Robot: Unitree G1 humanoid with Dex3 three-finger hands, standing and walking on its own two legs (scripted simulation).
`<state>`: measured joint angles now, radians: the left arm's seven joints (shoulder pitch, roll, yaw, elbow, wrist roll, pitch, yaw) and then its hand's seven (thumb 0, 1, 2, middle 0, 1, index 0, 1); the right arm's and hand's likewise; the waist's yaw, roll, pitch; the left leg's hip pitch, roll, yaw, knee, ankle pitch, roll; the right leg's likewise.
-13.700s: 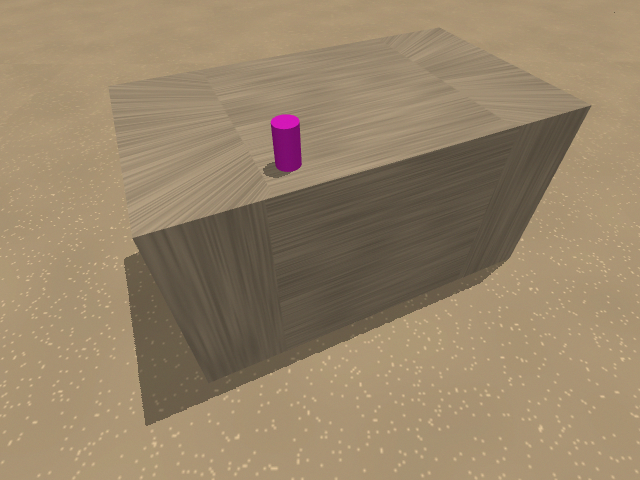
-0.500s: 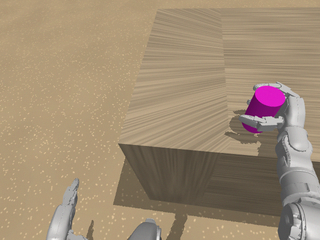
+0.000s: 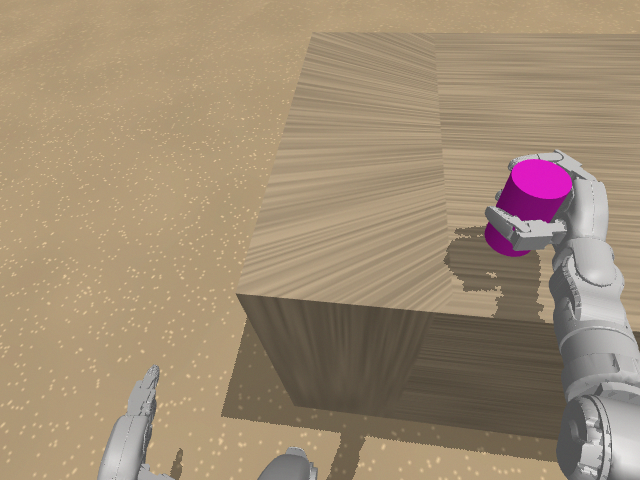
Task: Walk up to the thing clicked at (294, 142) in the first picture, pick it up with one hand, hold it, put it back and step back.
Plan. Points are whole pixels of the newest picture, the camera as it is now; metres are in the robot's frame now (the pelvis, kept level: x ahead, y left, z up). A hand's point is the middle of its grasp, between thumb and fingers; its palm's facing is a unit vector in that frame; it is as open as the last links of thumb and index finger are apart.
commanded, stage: settle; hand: right
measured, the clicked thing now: (523, 210) +0.47 -0.17 +0.07
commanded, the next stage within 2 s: lift in 0.40 s
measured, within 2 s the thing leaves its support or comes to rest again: neither
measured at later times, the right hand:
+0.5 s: hand (527, 188) +0.47 -0.16 +0.11, palm faces +0.08 +1.00 -0.01, open 9.1 cm
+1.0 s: hand (553, 177) +0.43 -0.16 +0.17, palm faces +0.10 +1.00 -0.02, open 9.1 cm
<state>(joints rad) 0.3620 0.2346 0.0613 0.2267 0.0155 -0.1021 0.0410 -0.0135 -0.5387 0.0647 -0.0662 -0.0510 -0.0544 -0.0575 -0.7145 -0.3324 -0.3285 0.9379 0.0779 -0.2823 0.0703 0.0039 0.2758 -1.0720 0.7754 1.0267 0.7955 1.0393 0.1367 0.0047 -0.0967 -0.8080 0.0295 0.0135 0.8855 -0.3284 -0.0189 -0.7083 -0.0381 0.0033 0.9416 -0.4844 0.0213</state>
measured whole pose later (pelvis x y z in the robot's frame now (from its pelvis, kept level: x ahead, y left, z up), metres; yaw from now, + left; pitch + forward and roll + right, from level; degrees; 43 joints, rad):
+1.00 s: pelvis +0.01 +0.00 +0.03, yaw +0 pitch +6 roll +0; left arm 0.33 0.22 0.06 0.41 -0.02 -0.09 0.08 -0.01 -0.52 0.05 -0.05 -0.05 -0.05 -0.04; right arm -0.54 -0.25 -0.23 0.61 0.14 -0.09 0.04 0.00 0.31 -1.15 0.75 1.10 0.77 1.11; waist 0.05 -0.03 -0.08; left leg -0.51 0.03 0.01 0.67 -0.27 -0.02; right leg -0.40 -0.03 -0.01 0.69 -0.39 0.03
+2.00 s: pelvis +0.01 +0.01 +0.05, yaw -2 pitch -2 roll +0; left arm 0.25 0.23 0.10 0.60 -0.03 -0.17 0.06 -0.01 -0.52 0.05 -0.04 -0.04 -0.04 -0.04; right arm -0.34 -0.25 -0.24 -0.01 0.21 0.43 0.06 0.00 0.30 -1.15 0.75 1.10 0.76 1.11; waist 0.01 -0.07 -0.05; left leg -0.30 0.04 0.04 0.55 -0.22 -0.01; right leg -0.18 -0.03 0.02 0.54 -0.32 0.03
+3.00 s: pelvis +0.01 +0.01 +0.05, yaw -2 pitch -2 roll +0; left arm 0.24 0.24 0.12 0.65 -0.03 -0.23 0.05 -0.01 -0.53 0.05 -0.05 -0.04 -0.04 -0.05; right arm -0.30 -0.27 -0.28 -0.18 0.24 0.59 0.10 0.00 0.30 -1.15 0.75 1.09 0.77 1.10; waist 0.00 -0.08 -0.06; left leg -0.29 0.04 0.05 0.56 -0.23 -0.01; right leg -0.19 -0.02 0.03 0.56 -0.33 0.03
